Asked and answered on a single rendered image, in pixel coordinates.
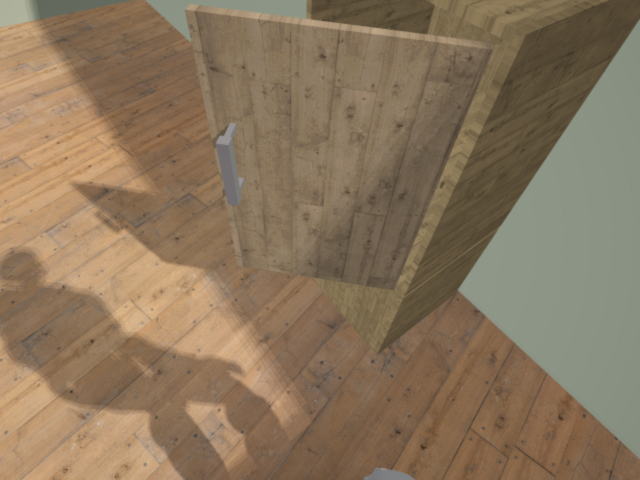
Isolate cupboard door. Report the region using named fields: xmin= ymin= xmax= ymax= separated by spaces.
xmin=185 ymin=4 xmax=494 ymax=290

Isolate handle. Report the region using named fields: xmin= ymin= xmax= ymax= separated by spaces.
xmin=216 ymin=123 xmax=244 ymax=206

